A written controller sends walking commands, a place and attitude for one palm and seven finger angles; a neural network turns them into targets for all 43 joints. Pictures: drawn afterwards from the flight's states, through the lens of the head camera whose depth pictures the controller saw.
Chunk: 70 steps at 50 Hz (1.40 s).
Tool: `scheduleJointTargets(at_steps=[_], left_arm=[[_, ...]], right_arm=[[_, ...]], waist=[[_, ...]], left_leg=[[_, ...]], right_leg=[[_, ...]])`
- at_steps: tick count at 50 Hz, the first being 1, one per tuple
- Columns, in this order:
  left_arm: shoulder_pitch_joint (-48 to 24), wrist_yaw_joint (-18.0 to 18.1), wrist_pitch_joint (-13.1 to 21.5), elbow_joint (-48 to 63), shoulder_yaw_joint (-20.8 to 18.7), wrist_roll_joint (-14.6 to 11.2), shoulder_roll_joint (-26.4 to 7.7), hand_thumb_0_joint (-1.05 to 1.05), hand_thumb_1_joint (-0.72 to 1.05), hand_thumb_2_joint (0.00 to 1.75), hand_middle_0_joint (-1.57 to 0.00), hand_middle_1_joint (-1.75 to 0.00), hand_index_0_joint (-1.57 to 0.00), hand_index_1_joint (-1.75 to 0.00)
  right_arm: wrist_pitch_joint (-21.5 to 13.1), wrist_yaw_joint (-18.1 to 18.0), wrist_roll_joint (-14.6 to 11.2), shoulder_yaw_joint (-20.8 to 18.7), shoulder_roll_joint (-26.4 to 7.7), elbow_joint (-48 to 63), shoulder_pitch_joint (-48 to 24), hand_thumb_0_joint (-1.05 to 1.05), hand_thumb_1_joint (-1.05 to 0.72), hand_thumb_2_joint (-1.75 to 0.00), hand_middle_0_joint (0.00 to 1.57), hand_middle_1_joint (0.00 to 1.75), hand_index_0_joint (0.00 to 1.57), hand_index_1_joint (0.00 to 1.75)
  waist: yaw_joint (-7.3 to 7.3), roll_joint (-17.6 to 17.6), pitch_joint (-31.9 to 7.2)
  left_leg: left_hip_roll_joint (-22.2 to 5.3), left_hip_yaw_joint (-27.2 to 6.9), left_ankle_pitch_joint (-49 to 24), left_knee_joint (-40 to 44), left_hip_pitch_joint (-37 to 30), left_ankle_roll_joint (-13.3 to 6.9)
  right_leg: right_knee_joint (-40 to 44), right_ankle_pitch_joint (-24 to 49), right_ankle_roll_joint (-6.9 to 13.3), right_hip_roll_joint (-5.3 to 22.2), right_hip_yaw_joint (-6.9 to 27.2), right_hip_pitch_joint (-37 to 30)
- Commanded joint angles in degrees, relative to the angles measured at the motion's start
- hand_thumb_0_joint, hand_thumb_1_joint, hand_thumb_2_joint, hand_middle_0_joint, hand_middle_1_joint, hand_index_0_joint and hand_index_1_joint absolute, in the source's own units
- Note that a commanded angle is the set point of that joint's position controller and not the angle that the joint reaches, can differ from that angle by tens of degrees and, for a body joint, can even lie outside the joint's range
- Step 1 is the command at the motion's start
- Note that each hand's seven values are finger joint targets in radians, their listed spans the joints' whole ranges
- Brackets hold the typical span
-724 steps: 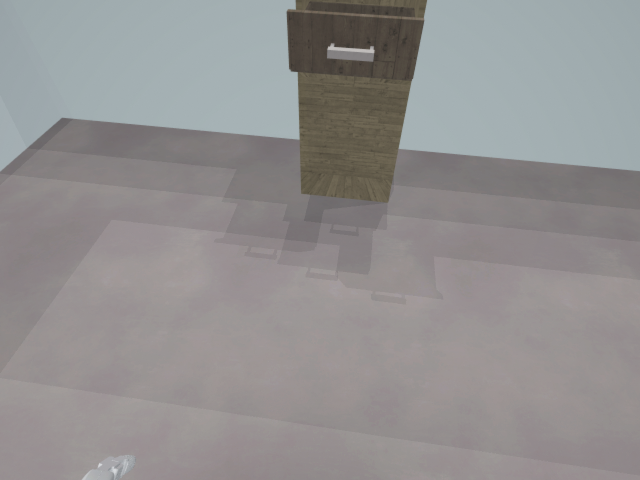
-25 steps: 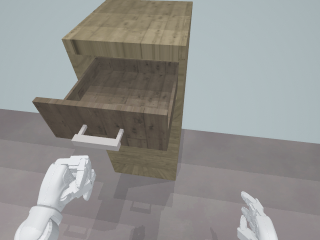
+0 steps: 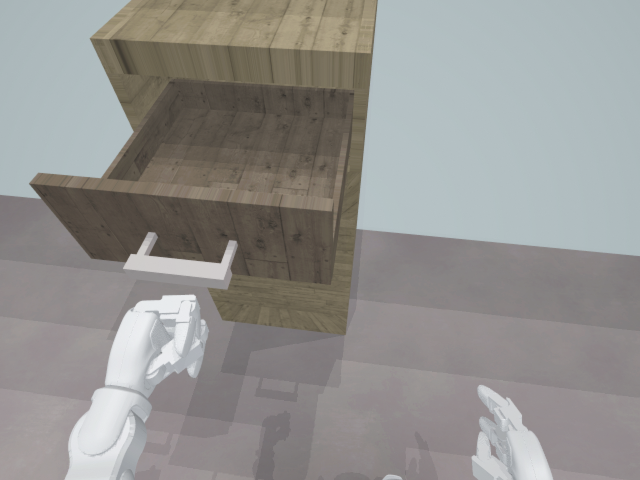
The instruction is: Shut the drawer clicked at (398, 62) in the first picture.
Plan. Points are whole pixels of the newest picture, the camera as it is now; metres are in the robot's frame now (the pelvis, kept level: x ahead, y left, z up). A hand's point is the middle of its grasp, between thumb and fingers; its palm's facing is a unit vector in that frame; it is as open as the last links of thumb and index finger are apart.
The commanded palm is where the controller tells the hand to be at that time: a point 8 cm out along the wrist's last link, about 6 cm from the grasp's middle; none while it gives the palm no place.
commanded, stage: bring the fist close to the handle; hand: left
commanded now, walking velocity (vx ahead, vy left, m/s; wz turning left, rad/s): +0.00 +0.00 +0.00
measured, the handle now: (184, 257) +0.37 +0.20 +0.06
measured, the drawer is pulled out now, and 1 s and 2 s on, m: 0.25 0.24 0.11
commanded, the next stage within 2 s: push the drawer shut in 0.36 s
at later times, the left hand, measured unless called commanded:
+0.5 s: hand (201, 347) +0.25 +0.15 +0.07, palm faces -0.07 -1.00 -0.05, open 3.3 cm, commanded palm +0.23 +0.21 +0.07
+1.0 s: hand (207, 308) +0.30 +0.15 +0.07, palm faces -0.06 -1.00 -0.05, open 3.1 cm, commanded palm +0.29 +0.20 +0.07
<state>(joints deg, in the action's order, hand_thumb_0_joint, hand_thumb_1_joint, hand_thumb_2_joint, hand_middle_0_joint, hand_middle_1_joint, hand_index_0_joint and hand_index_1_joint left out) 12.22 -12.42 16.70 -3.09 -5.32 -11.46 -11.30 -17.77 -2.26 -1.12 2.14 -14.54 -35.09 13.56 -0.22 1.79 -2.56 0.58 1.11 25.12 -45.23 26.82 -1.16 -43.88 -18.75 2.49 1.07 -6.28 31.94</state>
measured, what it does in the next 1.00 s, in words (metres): stands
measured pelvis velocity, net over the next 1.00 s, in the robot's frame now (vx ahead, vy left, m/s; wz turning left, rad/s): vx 0.00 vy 0.00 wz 0.01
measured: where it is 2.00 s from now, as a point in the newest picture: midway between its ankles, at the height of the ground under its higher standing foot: outside the picture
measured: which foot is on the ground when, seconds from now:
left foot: down 0.00-1.00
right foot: down 0.00-1.00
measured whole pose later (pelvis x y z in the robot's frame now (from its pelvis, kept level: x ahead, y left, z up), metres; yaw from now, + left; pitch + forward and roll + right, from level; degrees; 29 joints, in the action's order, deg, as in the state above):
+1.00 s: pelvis +0.00 +0.00 +0.00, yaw +0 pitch +8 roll +0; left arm 0.1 -11.6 16.4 -13.0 -5.8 -11.8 -11.6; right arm -13.0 -2.1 -1.8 2.0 -15.2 -35.3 14.5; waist -0.5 2.2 -3.4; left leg 1.0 0.9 25.1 -45.9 28.4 -1.2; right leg -44.8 -18.9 2.4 1.5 -6.3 33.5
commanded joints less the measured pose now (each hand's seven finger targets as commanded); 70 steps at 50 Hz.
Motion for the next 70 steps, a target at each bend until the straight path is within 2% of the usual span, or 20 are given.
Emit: scheduleJointTargets(at_steps=[1,5,8,10,13,15,19,23,28,33,36,38,42,46,49,51,56,62,66,70], left_arm=[[-7.67,0.36,4.87,14.46,-3.33,-1.07,-6.33,0.00,0.90,0.90,-1.40,-1.60,-1.40,-1.60],[-6.09,0.81,4.51,13.43,-3.04,-1.23,-5.59,0.00,0.90,0.90,-1.40,-1.60,-1.40,-1.60],[-5.35,0.85,3.39,10.26,-4.22,-1.26,-6.61,0.00,0.90,0.90,-1.40,-1.60,-1.40,-1.60],[-4.97,0.64,2.62,9.96,-4.06,-1.30,-6.24,0.00,0.90,0.90,-1.40,-1.60,-1.40,-1.60],[-6.16,0.94,3.26,14.88,-3.18,-0.92,-6.14,0.00,0.90,0.90,-1.40,-1.60,-1.40,-1.60],[-4.87,1.18,3.84,17.02,-3.17,-1.24,-6.25,0.00,0.90,0.90,-1.40,-1.60,-1.40,-1.60],[-5.19,1.58,4.54,15.95,-1.18,-1.03,-4.70,0.00,0.90,0.90,-1.40,-1.60,-1.40,-1.60],[-2.02,1.73,3.80,14.16,-1.33,-0.59,-4.83,0.00,0.90,0.90,-1.40,-1.60,-1.40,-1.60],[-12.07,2.25,3.23,12.85,-4.09,-0.30,-8.25,0.00,0.90,0.90,-1.40,-1.60,-1.40,-1.60],[-17.74,1.99,4.09,10.60,-4.32,-1.25,-7.92,0.00,0.90,0.90,-1.40,-1.60,-1.40,-1.60],[-18.94,0.95,3.11,4.79,-4.53,-1.43,-8.21,0.00,0.90,0.90,-1.40,-1.60,-1.40,-1.60],[-20.68,0.15,2.34,2.56,-3.19,-1.41,-6.66,0.00,0.90,0.90,-1.40,-1.60,-1.40,-1.60],[-21.77,-0.06,1.90,3.91,-2.83,-1.42,-6.29,0.00,0.90,0.90,-1.40,-1.60,-1.40,-1.60],[-26.52,1.15,2.68,2.85,-3.23,-0.83,-7.51,0.00,0.90,0.90,-1.40,-1.60,-1.40,-1.60],[-29.51,1.44,3.39,1.78,-1.43,-0.26,-5.87,0.00,0.90,0.90,-1.40,-1.60,-1.40,-1.60],[-34.27,2.00,3.62,0.35,-2.06,0.11,-7.36,0.00,0.90,0.90,-1.40,-1.60,-1.40,-1.60],[-39.48,1.98,3.73,-3.37,-2.01,0.52,-8.00,0.00,0.90,0.90,-1.40,-1.60,-1.40,-1.60],[-47.48,1.93,3.46,-13.06,-3.65,-0.07,-9.62,0.00,0.90,0.90,-1.40,-1.60,-1.40,-1.60],[-53.62,1.67,3.79,-16.64,-4.20,0.27,-10.78,0.00,0.90,0.90,-1.40,-1.60,-1.40,-1.60],[-56.63,1.24,4.41,-20.11,-4.71,0.32,-10.76,0.00,0.90,0.90,-1.40,-1.60,-1.40,-1.60]], right_arm=[[-2.78,-0.10,-0.41,-2.93,-6.55,9.28,-2.49,0.00,-0.90,-0.90,0.20,0.30,0.20,0.30],[-2.14,0.05,-0.50,-3.01,-6.42,9.65,-2.40,0.00,-0.90,-0.90,0.20,0.30,0.20,0.30],[-1.04,0.06,-0.65,-2.89,-6.96,9.87,-2.76,0.00,-0.90,-0.90,0.20,0.30,0.20,0.30],[-0.51,0.06,-0.83,-2.88,-6.86,10.25,-3.02,0.00,-0.90,-0.90,0.20,0.30,0.20,0.30],[-0.64,0.20,-0.79,-3.02,-6.48,10.92,-2.90,0.00,-0.90,-0.90,0.20,0.30,0.20,0.30],[-0.96,0.36,-0.68,-2.97,-6.21,10.95,-2.47,0.00,-0.90,-0.90,0.20,0.30,0.20,0.30],[-0.80,0.35,-0.58,-2.75,-6.35,10.52,-2.62,0.00,-0.90,-0.90,0.20,0.30,0.20,0.30],[-0.45,0.40,-0.74,-2.92,-6.59,10.88,-2.73,0.00,-0.90,-0.90,0.20,0.30,0.20,0.30],[0.59,-0.26,-0.82,-2.68,-6.77,10.21,-3.23,0.00,-0.90,-0.90,0.20,0.30,0.20,0.30],[0.38,-0.59,-0.88,-2.39,-6.52,9.26,-3.40,0.00,-0.90,-0.90,0.20,0.30,0.20,0.30],[0.86,-0.62,-1.10,-2.34,-6.99,8.56,-3.03,0.00,-0.90,-0.90,0.20,0.30,0.20,0.30],[1.04,-0.50,-1.16,-2.41,-7.11,8.54,-2.72,0.00,-0.90,-0.90,0.20,0.30,0.20,0.30],[1.31,-0.12,-1.02,-2.79,-7.27,9.00,-2.04,0.00,-0.90,-0.90,0.20,0.30,0.20,0.30],[1.72,-0.19,-0.99,-2.93,-7.51,8.30,-1.77,0.00,-0.90,-0.90,0.20,0.30,0.20,0.30],[1.82,-0.09,-0.97,-2.75,-7.25,8.12,-1.82,0.00,-0.90,-0.90,0.20,0.30,0.20,0.30],[2.20,-0.33,-0.95,-2.77,-7.58,7.34,-1.51,0.00,-0.90,-0.90,0.20,0.30,0.20,0.30],[2.92,-0.57,-1.11,-2.52,-7.63,6.65,-1.26,0.00,-0.90,-0.90,0.20,0.30,0.20,0.30],[4.26,-1.09,-1.45,-2.28,-8.17,5.53,-0.59,0.00,-0.90,-0.90,0.20,0.30,0.20,0.30],[5.02,-1.08,-1.36,-2.12,-8.31,4.97,0.33,0.00,-0.90,-0.90,0.20,0.30,0.20,0.30],[5.89,-0.71,-1.16,-2.31,-8.23,4.90,1.76,0.00,-0.90,-0.90,0.20,0.30,0.20,0.30]], waist=[[0.06,1.05,-15.77],[-0.04,-1.79,-14.23],[-0.21,-4.37,-10.24],[-0.17,-3.37,-9.66],[0.30,0.97,-14.21],[0.34,1.32,-15.79],[-1.06,-2.25,-11.82],[-0.49,-1.92,-10.22],[-1.43,-2.38,-10.40],[-1.24,0.38,-14.01],[-1.71,-2.37,-13.01],[-1.71,-1.89,-12.26],[-1.40,-1.37,-15.91],[-2.29,-4.38,-13.54],[-2.25,-1.10,-13.13],[-3.34,-2.96,-12.71],[-3.40,-0.23,-14.51],[-4.32,-4.32,-13.03],[-4.42,-0.74,-15.02],[-4.26,-1.05,-18.02]], left_leg=[[0.04,-2.27,-17.57,6.29,-0.37,0.68],[-0.30,-2.33,-17.56,6.45,0.66,0.72],[-0.20,-2.20,-14.19,6.77,3.71,0.50],[-0.23,-2.14,-13.40,7.08,3.53,0.56],[-0.20,-2.13,-16.45,6.81,0.54,0.68],[-0.35,-2.24,-18.67,6.43,-0.59,0.83],[-0.43,-2.60,-15.60,6.31,1.41,0.71],[-0.43,-2.58,-13.63,6.55,2.27,0.71],[0.00,-2.42,-9.74,6.13,3.68,0.34],[0.10,-2.45,-11.19,6.07,2.24,0.52],[0.03,-2.43,-11.50,6.08,3.56,0.44],[0.09,-2.54,-11.83,6.47,3.44,0.64],[0.04,-2.41,-16.11,6.40,1.69,0.79],[-0.26,-2.74,-13.45,6.61,2.52,0.52],[-0.09,-2.72,-11.76,7.00,2.05,0.76],[-0.15,-2.83,-10.04,6.71,2.89,0.43],[0.03,-2.88,-8.84,6.98,2.31,0.48],[-0.01,-3.13,-4.24,7.34,4.78,0.27],[0.17,-3.10,-5.15,7.23,4.16,0.33],[0.37,-2.68,-7.88,6.89,4.10,0.47]], right_leg=[[4.27,13.29,-1.18,0.71,4.17,-12.89],[4.03,13.94,-1.39,0.64,3.84,-12.85],[4.90,10.97,-1.48,0.63,4.20,-11.80],[5.02,9.83,-1.43,0.57,4.01,-11.26],[4.24,12.19,-1.17,0.76,3.97,-12.63],[3.97,14.45,-1.16,0.78,3.92,-13.51],[4.19,12.03,-1.49,0.51,3.68,-11.03],[4.41,9.42,-1.33,0.56,3.56,-10.01],[5.41,5.26,-1.52,0.81,5.05,-9.82],[5.00,7.15,-1.34,0.86,5.19,-11.42],[5.30,7.98,-1.42,0.75,5.35,-11.68],[4.98,8.84,-1.34,0.78,4.90,-11.02],[4.09,13.54,-1.34,0.91,4.54,-12.88],[4.79,10.44,-1.49,0.74,4.68,-11.14],[4.70,8.52,-1.28,0.82,4.86,-9.91],[5.19,6.70,-1.52,0.81,5.25,-9.20],[5.19,5.34,-1.26,0.81,5.55,-9.17],[6.32,0.28,-1.56,0.67,6.13,-8.03],[5.67,1.62,-1.20,0.71,6.19,-8.14],[5.03,5.79,-1.13,0.76,6.33,-10.09]])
